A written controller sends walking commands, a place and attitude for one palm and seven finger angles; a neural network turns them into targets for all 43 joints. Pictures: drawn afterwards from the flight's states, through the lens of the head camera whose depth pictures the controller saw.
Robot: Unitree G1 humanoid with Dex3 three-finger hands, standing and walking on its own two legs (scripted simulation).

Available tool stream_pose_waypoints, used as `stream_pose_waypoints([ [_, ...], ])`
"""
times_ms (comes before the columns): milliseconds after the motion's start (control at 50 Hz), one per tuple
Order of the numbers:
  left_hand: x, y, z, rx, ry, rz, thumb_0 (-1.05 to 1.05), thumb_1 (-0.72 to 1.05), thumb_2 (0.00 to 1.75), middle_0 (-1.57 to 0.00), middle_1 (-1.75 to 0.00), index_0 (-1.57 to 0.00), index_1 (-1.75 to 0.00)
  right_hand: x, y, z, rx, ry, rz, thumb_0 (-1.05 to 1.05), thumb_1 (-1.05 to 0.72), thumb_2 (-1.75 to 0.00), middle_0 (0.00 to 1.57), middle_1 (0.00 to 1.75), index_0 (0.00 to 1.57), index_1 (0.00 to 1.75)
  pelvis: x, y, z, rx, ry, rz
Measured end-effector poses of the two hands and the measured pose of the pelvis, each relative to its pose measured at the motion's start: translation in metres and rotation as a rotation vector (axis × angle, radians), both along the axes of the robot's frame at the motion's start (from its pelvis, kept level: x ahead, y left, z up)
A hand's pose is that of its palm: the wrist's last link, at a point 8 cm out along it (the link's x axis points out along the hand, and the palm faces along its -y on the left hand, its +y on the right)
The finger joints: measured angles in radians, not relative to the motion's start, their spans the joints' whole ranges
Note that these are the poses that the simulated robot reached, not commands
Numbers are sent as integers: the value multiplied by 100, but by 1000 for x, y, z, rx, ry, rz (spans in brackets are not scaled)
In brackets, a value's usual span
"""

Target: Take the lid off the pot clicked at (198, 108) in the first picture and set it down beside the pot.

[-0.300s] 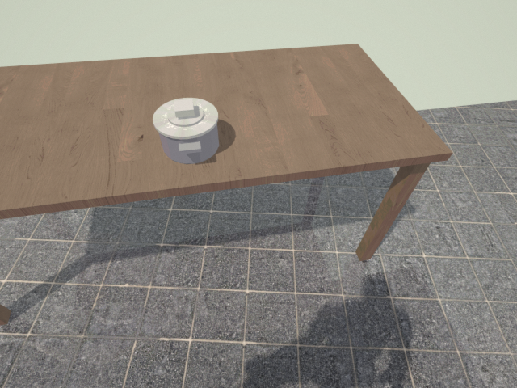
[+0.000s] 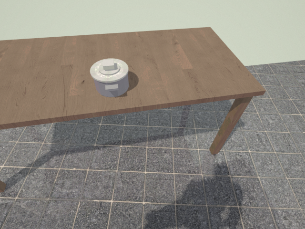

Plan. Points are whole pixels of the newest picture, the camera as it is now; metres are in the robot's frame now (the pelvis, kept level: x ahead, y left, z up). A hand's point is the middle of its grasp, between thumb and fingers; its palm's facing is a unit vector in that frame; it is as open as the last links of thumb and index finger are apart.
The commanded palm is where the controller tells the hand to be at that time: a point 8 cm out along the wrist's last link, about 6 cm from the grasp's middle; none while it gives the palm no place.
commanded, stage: look at it before walking up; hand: left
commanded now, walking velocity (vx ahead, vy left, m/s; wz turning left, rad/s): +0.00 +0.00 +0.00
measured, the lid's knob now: (108, 64) +0.72 +0.23 +0.01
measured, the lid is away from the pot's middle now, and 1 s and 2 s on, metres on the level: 0.00 0.00 0.00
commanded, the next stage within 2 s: turn to face it in 0.34 s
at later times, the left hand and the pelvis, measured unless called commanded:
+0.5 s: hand out of the picture +0.01 +0.18 -0.18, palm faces +0.03 -0.98 -0.21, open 7.3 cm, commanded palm none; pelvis +0.00 +0.00 +0.00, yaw +0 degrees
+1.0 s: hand out of the picture +0.02 +0.20 -0.19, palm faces +0.15 -0.96 -0.25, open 7.3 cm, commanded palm none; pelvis -0.02 +0.00 -0.01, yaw +7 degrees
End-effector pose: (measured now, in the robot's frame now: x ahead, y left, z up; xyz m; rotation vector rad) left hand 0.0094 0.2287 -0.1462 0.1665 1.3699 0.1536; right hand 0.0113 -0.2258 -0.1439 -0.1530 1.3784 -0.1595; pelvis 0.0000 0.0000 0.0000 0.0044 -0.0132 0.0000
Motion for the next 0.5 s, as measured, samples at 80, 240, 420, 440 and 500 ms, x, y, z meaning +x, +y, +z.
stream_pose_waypoints([
  [80, 0, -1, 0, -3, 2, 3, 0, 91, 90, -20, -29, -20, -30, 0, 1, 0, 1, -3, -1, 0, -90, -90, 20, 30, 20, 30, 0, 0, 0, 0, 0, 0],
  [240, -3, -2, 0, -3, 7, 9, 0, 91, 90, -20, -29, -20, -30, -2, 1, 0, 2, 3, -4, 0, -91, -90, 20, 30, 20, 30, 1, 0, 0, 1, 0, 0],
  [420, -6, -3, 1, -3, 17, 15, 0, 91, 90, -20, -29, -20, -30, -6, 1, 0, 4, 15, -5, 0, -91, -90, 20, 30, 20, 30, 1, -1, 1, 0, 0, 2],
  [440, -7, -3, 1, -3, 18, 15, 0, 91, 90, -20, -29, -20, -30, -6, 1, 0, 4, 16, -6, 0, -91, -90, 20, 30, 20, 30, 1, -1, 1, 0, 0, 2],
  [500, -8, -4, 1, -3, 22, 18, 0, 91, 90, -20, -29, -20, -30, -7, 2, -1, 5, 20, -5, 0, -91, -90, 20, 30, 20, 30, 1, -2, 1, 0, 1, 6],
])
